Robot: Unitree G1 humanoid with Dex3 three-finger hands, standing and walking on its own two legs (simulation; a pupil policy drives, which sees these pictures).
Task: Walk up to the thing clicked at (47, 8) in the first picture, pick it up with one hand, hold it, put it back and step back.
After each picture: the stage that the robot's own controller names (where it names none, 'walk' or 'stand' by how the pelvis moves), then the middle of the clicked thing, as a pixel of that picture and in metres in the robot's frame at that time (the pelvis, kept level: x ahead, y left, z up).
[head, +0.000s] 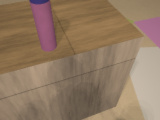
stand; (44, 22) +0.57 +0.18 +0.13
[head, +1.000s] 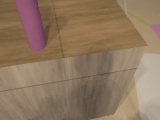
rise first; (31, 19) +0.52 +0.23 +0.15
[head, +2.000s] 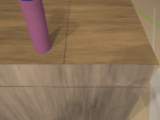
stand; (36, 22) +0.52 +0.20 +0.16
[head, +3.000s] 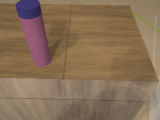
stand; (36, 37) +0.48 +0.20 +0.12
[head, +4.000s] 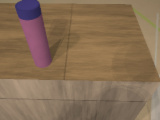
stand; (36, 37) +0.47 +0.20 +0.12
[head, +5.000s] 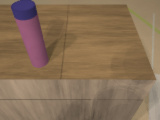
stand; (33, 38) +0.48 +0.21 +0.12
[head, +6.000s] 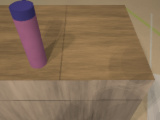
stand; (31, 38) +0.47 +0.21 +0.12
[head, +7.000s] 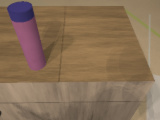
rise first; (30, 40) +0.46 +0.22 +0.13
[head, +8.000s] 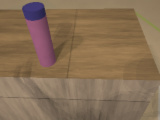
go down; (41, 38) +0.49 +0.22 +0.13
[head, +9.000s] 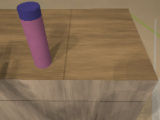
go down; (37, 39) +0.48 +0.20 +0.13
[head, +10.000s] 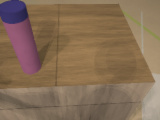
go down; (23, 42) +0.44 +0.21 +0.14
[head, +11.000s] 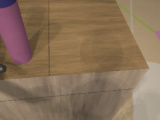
close in; (12, 30) +0.46 +0.21 +0.15
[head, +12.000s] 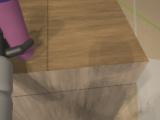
close; (13, 25) +0.48 +0.21 +0.17
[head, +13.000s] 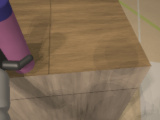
lift; (11, 40) +0.41 +0.21 +0.17
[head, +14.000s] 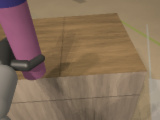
lift; (23, 38) +0.34 +0.17 +0.27
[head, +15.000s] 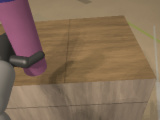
hold; (22, 33) +0.33 +0.17 +0.29
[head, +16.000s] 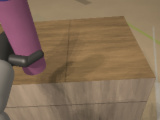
hold; (21, 32) +0.33 +0.17 +0.29
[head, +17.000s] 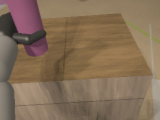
crouch; (25, 12) +0.39 +0.17 +0.32
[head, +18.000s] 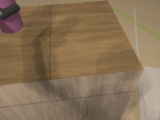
lower; out of the picture +0.48 +0.22 +0.31
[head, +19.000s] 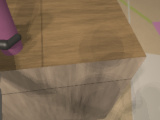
lower; out of the picture +0.48 +0.23 +0.18
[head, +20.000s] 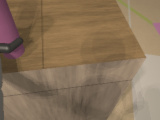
lower; (0, 22) +0.47 +0.23 +0.17
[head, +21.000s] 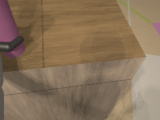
lower; (1, 21) +0.48 +0.22 +0.17
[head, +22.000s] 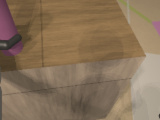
lower; out of the picture +0.48 +0.23 +0.17
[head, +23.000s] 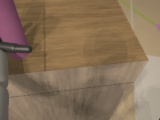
open; (7, 23) +0.47 +0.21 +0.17
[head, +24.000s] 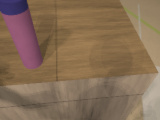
sink last; (24, 35) +0.45 +0.20 +0.16
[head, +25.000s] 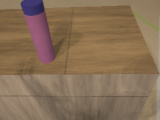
stand; (40, 34) +0.50 +0.21 +0.14
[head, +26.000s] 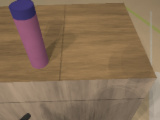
stand; (32, 38) +0.47 +0.21 +0.13
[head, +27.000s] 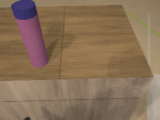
stand; (33, 38) +0.48 +0.22 +0.13
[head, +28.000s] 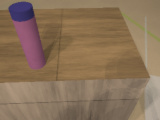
walk; (30, 39) +0.48 +0.22 +0.13
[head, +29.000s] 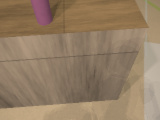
walk; out of the picture +0.65 +0.22 +0.15
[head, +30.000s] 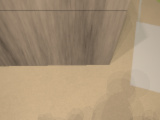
walk; out of the picture +1.00 +0.18 +0.15
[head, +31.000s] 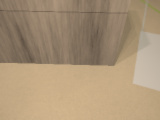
stand; out of the picture +1.21 +0.17 +0.14
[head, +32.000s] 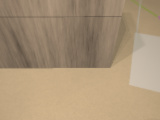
stand; out of the picture +1.20 +0.18 +0.12
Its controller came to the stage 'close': yes
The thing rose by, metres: 0.21
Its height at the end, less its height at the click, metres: +0.00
